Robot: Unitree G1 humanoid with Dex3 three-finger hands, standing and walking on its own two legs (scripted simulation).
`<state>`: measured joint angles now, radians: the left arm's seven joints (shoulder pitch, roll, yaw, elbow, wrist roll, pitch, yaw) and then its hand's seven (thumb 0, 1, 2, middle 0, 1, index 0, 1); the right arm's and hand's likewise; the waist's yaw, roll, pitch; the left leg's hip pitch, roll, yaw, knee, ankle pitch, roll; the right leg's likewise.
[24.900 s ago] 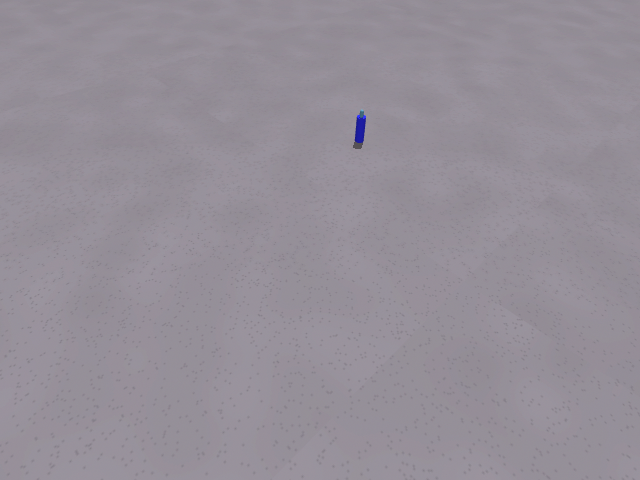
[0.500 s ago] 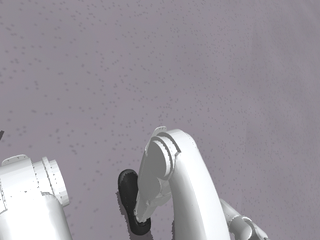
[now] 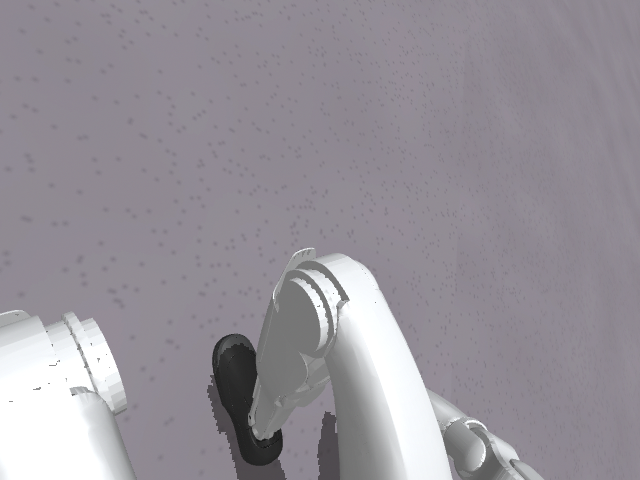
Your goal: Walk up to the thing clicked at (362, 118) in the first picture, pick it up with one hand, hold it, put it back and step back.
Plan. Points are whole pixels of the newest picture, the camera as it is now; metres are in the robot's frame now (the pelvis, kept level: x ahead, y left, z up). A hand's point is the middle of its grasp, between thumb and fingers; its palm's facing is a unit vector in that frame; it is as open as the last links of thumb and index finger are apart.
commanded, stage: loosen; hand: left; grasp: from the side
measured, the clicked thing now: out of the picture +0.46 +0.30 -0.19
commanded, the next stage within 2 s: open in 0.18 s
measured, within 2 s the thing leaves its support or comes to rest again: rests again in 1.50 s
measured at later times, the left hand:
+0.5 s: hand out of the picture +0.47 +0.31 -0.16, palm faces +0.32 -0.95 -0.02, open 9.6 cm
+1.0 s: hand out of the picture +0.47 +0.36 -0.10, palm faces +0.37 -0.93 -0.05, open 15.2 cm
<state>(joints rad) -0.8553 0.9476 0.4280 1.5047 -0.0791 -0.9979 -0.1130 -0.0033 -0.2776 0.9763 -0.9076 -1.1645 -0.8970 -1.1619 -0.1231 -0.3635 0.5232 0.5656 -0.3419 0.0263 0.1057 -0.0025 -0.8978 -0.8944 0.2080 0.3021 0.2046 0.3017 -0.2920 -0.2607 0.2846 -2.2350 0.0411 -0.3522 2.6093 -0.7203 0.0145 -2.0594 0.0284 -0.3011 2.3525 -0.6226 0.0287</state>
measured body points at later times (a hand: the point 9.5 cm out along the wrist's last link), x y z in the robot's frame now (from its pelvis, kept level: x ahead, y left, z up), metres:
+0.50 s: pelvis +0.00 +0.00 +0.00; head +0.24 +0.19 +0.32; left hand +0.45 +0.36 -0.15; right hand +0.15 -0.25 -0.04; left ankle +0.08 +0.12 -0.27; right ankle +0.14 -0.11 -0.27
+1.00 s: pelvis +0.00 +0.00 +0.01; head +0.23 +0.18 +0.34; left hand +0.44 +0.41 -0.10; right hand +0.15 -0.25 -0.04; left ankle +0.08 +0.12 -0.27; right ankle +0.14 -0.11 -0.27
